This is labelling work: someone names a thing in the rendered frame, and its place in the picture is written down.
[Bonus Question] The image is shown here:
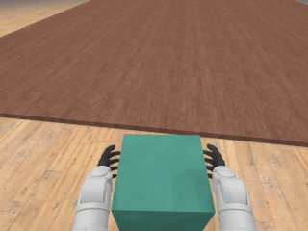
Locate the carton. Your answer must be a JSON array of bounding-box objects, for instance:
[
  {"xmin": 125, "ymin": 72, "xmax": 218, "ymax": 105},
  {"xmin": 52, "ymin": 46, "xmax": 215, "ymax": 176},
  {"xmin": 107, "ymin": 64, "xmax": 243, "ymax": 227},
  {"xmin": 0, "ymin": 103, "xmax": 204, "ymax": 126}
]
[{"xmin": 111, "ymin": 134, "xmax": 216, "ymax": 231}]

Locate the right robot hand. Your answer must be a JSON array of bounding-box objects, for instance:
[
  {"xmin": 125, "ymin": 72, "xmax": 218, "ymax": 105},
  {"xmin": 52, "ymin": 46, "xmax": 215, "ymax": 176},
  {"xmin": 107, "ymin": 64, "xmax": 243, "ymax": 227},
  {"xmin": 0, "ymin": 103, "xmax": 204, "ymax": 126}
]
[{"xmin": 203, "ymin": 143, "xmax": 226, "ymax": 179}]

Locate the left robot forearm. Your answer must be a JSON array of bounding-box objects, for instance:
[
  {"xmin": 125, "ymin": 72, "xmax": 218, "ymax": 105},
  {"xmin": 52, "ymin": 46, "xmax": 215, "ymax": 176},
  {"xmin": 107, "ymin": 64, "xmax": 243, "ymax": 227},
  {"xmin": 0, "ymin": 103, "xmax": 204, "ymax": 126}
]
[{"xmin": 72, "ymin": 166, "xmax": 113, "ymax": 231}]

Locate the left robot hand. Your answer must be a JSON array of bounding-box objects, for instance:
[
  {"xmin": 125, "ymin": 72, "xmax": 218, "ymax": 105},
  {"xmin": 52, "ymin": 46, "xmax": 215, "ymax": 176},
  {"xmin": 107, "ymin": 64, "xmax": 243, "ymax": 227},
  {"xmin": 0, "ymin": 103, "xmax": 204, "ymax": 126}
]
[{"xmin": 97, "ymin": 144, "xmax": 121, "ymax": 179}]

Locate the right robot forearm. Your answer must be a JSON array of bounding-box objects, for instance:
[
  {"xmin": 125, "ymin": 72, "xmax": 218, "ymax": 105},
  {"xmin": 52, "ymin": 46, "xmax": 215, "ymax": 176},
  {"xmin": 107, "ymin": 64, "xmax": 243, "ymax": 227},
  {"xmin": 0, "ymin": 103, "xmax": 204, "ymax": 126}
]
[{"xmin": 212, "ymin": 166, "xmax": 257, "ymax": 231}]

